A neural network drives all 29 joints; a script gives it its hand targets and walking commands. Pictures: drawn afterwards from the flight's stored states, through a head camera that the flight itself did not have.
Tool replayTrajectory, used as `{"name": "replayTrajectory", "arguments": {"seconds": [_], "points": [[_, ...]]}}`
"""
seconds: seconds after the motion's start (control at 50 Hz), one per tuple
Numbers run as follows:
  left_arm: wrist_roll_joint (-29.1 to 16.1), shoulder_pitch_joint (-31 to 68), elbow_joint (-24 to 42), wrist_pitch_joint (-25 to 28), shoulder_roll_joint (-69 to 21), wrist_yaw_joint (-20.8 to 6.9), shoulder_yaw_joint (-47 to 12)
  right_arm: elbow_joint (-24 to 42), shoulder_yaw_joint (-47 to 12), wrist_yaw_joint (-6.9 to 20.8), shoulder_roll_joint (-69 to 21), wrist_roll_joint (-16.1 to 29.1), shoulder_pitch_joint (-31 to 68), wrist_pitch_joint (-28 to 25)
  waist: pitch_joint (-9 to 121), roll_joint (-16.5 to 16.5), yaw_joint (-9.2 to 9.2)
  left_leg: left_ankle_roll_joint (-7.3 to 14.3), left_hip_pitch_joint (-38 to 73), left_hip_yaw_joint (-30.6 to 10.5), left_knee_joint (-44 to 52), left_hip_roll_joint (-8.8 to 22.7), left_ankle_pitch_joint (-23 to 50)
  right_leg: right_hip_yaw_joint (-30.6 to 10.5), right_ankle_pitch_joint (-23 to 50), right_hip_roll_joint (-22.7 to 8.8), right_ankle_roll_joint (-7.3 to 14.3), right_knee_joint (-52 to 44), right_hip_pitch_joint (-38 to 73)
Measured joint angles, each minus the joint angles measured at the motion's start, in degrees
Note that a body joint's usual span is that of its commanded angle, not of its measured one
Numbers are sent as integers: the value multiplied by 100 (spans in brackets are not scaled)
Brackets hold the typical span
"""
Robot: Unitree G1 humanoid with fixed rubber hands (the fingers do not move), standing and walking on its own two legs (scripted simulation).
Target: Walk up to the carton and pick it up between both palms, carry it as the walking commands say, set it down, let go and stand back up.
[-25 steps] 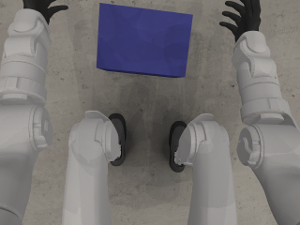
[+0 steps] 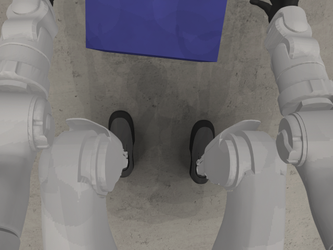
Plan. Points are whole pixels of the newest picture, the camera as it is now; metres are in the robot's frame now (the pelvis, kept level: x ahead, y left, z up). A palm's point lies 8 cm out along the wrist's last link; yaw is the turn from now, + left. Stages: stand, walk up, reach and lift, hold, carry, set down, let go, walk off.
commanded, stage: reach and lift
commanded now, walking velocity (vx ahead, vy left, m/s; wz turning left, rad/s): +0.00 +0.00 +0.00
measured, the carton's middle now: (156, 15) +0.51 +0.05 -0.28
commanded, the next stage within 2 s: none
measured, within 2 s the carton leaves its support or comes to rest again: leaves its support in 1.74 s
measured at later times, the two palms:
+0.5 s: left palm out of the picture +0.52 +0.24 -0.20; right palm (271, 6) +0.53 -0.17 -0.20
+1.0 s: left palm out of the picture +0.53 +0.22 -0.20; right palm (252, 2) +0.53 -0.13 -0.20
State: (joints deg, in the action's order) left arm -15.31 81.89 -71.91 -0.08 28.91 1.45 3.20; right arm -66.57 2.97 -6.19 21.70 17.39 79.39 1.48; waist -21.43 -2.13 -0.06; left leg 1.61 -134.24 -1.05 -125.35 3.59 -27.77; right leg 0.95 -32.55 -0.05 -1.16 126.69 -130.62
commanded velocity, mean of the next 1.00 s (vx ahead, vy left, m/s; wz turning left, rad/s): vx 0.00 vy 0.00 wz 0.00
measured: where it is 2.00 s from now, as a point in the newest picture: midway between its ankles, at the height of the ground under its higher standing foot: (162, 158)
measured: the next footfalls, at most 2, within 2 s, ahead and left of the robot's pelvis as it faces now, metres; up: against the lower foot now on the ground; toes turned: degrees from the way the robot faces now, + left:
none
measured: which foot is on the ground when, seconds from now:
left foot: down 0.00-1.00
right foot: down 0.00-1.00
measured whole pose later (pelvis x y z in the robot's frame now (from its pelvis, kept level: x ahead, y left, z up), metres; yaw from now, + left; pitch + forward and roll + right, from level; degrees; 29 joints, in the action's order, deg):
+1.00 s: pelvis +0.00 +0.00 +0.00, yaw +0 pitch +38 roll -2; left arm -18.3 87.8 -76.8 3.6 25.2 4.5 -3.4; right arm -72.8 1.9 -8.4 16.4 15.6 86.7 -2.6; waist -22.4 -1.5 0.2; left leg 2.0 -135.7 -0.4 -124.1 3.6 -26.6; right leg 0.3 -31.3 0.2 -1.5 125.6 -132.5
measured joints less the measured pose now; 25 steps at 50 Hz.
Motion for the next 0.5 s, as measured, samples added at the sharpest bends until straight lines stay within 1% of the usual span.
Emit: {"name": "replayTrajectory", "arguments": {"seconds": [0.1, 0.22, 0.5], "points": [[-149, 218, -178, 70, 124, -25, -145, -218, -86, 8, 78, 51, 251, -73, -172, 24, 40, -2, -100, 3, -136, 9, 14, -11, 10, 10, 6, 150, -112], [-323, 228, -192, 116, 162, -42, -263, -226, -181, -1, 99, 51, 329, -125, -210, 95, 36, 12, -122, 29, -181, 12, -18, -40, -27, 15, -6, 205, -141], [-290, 244, -326, 186, -24, 16, -317, -350, -130, -29, -91, 19, 325, -193, -22, 54, 41, -4, -190, 12, -59, 20, 19, -21, 36, 31, 8, 75, -226]]}}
